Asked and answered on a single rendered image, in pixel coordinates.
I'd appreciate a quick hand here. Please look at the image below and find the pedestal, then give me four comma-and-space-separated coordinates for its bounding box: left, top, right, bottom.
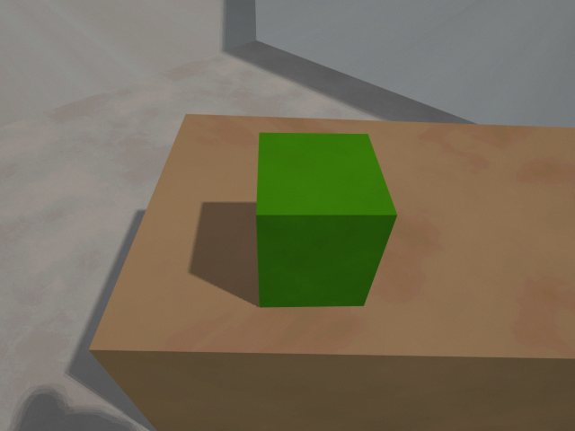
89, 114, 575, 431

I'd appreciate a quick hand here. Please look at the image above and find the carton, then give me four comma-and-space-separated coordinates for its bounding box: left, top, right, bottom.
256, 133, 397, 307

